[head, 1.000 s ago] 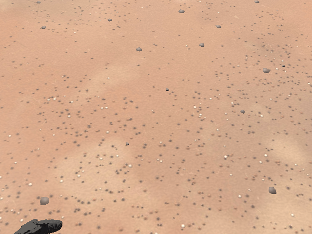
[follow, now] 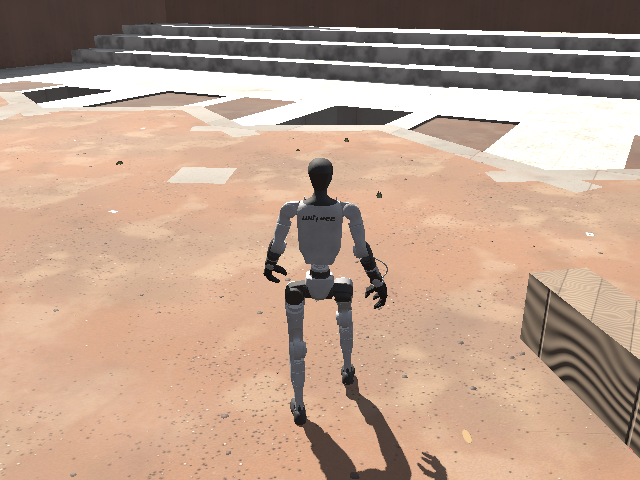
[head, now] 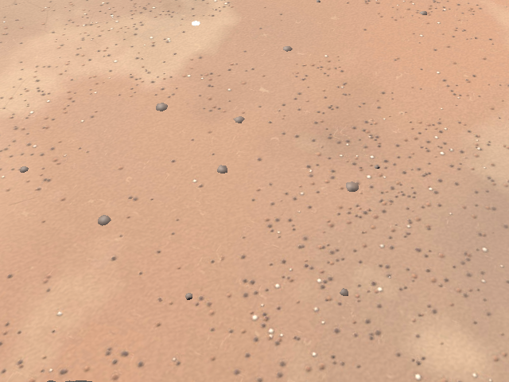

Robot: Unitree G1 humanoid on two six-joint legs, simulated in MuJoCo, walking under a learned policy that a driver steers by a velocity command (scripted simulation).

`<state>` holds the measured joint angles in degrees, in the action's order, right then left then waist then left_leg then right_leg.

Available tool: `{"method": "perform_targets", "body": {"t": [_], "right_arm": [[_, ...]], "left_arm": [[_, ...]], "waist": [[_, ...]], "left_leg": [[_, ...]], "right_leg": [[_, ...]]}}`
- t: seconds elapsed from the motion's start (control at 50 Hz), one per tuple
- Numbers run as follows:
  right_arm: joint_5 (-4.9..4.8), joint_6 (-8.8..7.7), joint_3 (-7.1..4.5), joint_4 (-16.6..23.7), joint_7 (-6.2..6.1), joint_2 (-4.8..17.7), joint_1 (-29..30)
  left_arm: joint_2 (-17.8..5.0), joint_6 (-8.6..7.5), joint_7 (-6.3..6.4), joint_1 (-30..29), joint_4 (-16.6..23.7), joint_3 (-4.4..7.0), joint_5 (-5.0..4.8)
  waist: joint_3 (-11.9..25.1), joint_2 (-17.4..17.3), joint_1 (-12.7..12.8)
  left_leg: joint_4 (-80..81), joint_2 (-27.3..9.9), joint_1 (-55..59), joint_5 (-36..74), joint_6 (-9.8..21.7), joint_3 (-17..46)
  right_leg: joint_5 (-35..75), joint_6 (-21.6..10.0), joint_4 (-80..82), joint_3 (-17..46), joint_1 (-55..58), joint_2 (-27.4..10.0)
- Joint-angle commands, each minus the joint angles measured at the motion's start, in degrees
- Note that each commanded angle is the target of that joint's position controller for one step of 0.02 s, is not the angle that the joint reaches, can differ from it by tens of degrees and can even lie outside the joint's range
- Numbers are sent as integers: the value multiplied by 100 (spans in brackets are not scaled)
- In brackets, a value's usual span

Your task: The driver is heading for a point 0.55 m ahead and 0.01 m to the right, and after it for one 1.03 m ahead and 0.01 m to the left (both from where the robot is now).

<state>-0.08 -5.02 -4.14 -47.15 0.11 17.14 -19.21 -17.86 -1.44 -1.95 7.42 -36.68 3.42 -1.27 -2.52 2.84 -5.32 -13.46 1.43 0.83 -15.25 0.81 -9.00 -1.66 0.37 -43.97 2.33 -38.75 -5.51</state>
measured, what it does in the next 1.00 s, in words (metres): walks ahead: right foot, then left foot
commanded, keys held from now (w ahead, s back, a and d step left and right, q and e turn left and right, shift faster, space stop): w+e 0.28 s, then w+q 0.72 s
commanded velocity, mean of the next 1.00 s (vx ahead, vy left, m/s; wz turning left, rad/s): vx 0.50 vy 0.00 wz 0.00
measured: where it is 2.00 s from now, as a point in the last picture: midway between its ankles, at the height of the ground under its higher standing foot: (224, 209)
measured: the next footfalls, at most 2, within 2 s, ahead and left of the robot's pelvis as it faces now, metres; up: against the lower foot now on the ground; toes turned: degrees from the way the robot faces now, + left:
right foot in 0.14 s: +0.25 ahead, -0.13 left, +0.00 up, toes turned -7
left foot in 0.68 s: +0.58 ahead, +0.04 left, +0.00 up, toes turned -5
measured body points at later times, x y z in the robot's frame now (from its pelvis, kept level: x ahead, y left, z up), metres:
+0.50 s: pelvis +0.28 -0.06 +0.00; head +0.30 -0.07 +0.45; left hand +0.41 +0.20 -0.10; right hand +0.41 -0.34 -0.10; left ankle +0.50 +0.08 -0.68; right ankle +0.21 -0.13 -0.74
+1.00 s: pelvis +0.58 -0.03 +0.01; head +0.61 -0.02 +0.45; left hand +0.77 +0.23 -0.08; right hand +0.66 -0.32 -0.10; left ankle +0.54 +0.04 -0.74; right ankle +0.76 -0.21 -0.68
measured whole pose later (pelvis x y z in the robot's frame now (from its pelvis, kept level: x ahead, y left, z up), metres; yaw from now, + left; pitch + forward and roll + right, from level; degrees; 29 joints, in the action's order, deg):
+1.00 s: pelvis +0.58 -0.03 +0.01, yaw +4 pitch +2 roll -1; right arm -1.0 -2.7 -2.7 -41.7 -0.1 16.6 -19.1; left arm -17.2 -5.1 -0.1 5.9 -38.2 2.1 0.9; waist -2.2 1.6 -3.4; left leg -19.7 6.7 -8.7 -12.1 5.1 7.8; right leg -2.1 4.1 -39.7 6.3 -37.3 -4.0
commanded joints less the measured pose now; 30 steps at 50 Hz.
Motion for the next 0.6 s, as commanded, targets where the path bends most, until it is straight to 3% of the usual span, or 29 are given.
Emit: {"method": "perform_targets", "body": {"t": [0.02, 0.06, 0.1, 0.12, 0.14, 0.16, 0.18, 0.2, 0.22, 0.24, 0.26, 0.28, 0.32, 0.36, 0.42, 0.48, 0.54, 0.6], "right_arm": [[-81, -40, -220, 322, -27, 1009, 266], [-133, 36, -253, 251, -34, 1113, 182], [-168, 115, -305, 250, -76, 1299, 179], [-185, 160, -311, 265, -100, 1340, 214], [-163, 165, -251, 303, -129, 1212, 192], [86, 114, -52, 504, -107, 618, -107], [100, -75, 97, 772, -30, 402, -205], [-115, -206, -50, 851, 45, 967, 466], [-213, -283, -25, 973, 70, 950, 757], [-105, -305, -7, 907, 19, 851, 766], [17, -273, -45, 865, -15, 898, 713], [54, -208, -57, 840, -7, 890, 612], [67, -89, -6, 676, 15, 691, 351], [57, -18, 55, 704, 12, 525, 583], [-1, -22, 132, 792, 54, 384, 1125], [-94, -54, 172, 902, 136, 339, 1607], [-140, -57, 161, 1049, 233, 404, 1894], [-117, -54, 147, 1183, 341, 432, 1938]], "left_arm": [[-128, -83, -114, -585, 597, -25, -14], [-220, -69, -162, -721, 730, 11, -8], [-438, -25, -166, -409, 746, 126, 29], [-650, 3, -143, 230, 612, 253, 30], [-971, 49, -57, 1218, 353, 444, 5], [-1533, 104, 75, 1741, 242, 576, -35], [-1723, 2, 36, 1580, 468, 538, -30], [-1186, -78, -7, 1551, 445, 396, 6], [-1003, -137, -4, 1357, 392, 334, 26], [-884, -161, 8, 980, 407, 294, 25], [-734, -174, 23, 694, 465, 243, 66], [-681, -177, 45, 538, 527, 212, 123], [-566, -234, 87, 476, 415, 166, 134], [-639, -279, 131, 614, 235, 167, 135], [-675, -296, 171, 782, 29, 149, 137], [-792, -334, 162, 1023, -194, 160, 130], [-834, -311, 149, 1205, -439, 188, 114], [-892, -226, 192, 1234, -590, 234, 79]], "waist": [[-207, -531, 78], [-197, -577, 134], [154, -779, 422], [529, -759, 820], [1027, -583, 1316], [1548, 616, 1209], [2511, 1196, 928], [2133, 417, 1275], [1324, 275, 1147], [878, -236, 856], [657, -181, 649], [582, -51, 487], [605, -20, 380], [418, 4, 463], [203, 69, 715], [-12, 58, 964], [-224, -11, 1059], [-210, -7, 984]], "left_leg": [[405, -1613, -82, 2200, 786, 424], [94, -1709, 258, 2926, 682, 254], [-773, -1694, 431, 4843, 553, 15], [-1709, -1594, 268, 5450, 447, -144], [-3028, -1390, -542, 5024, 249, -263], [-5046, -857, -2609, 1247, -50, -287], [-6515, 144, -4154, -1987, -222, 917], [-6660, -225, -4736, -1560, -136, 1539], [-6286, -432, -4831, -1047, -37, 1420], [-5760, -660, -4523, -662, -56, 1402], [-5325, -792, -4137, -426, -111, 1409], [-5187, -841, -3805, -272, -166, 1425], [-4866, -886, -3528, -32, -339, 1240], [-4326, -913, -3609, 547, -465, 1141], [-3194, -873, -3555, 1792, -412, 1072], [-2400, -727, -3412, 2519, -271, 1002], [-2020, -647, -3819, 2219, -62, 1086], [-1834, -504, -4011, 1431, 195, 1076]], "right_leg": [[209, -156, 547, -216, 131, 46], [-228, -333, 759, -389, 234, 180], [-828, -578, 817, -725, 966, 566], [-826, -757, 1012, -845, 1867, 810], [-543, -988, 1268, -676, 3419, 920], [-553, -1568, 1318, 1430, 5365, -387], [-1674, -2581, 2335, 4597, 6380, -1471], [-1924, -2225, 2653, 4106, 6126, -1304], [-1628, -1995, 2705, 3265, 5331, -1072], [-1039, -1795, 2731, 2669, 4461, -799], [-352, -1708, 2801, 2260, 3836, -616], [9, -1704, 2933, 2082, 3408, -496], [781, -1755, 3088, 1601, 3001, -474], [1081, -1685, 3247, 1119, 2780, -389], [733, -1391, 3373, 555, 2750, -182], [89, -1282, 3552, 407, 2927, -341], [156, -1243, 3485, 333, 3676, -656], [963, -1093, 3100, 187, 4400, -896]]}}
